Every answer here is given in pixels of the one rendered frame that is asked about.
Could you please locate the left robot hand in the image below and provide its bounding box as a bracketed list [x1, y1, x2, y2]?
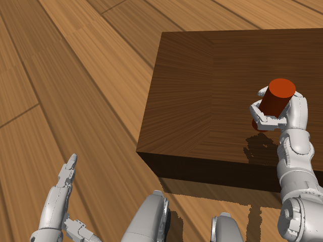
[38, 153, 102, 242]

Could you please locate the left robot arm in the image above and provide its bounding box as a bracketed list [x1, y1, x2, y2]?
[30, 228, 63, 242]

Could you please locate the left robot foot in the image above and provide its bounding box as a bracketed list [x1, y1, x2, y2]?
[156, 209, 171, 242]

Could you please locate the can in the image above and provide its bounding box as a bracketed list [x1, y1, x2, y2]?
[252, 78, 296, 132]

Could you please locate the right robot hand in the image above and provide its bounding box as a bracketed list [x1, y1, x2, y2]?
[249, 86, 308, 134]

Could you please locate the right robot arm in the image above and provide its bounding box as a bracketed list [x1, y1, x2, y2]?
[277, 129, 323, 242]

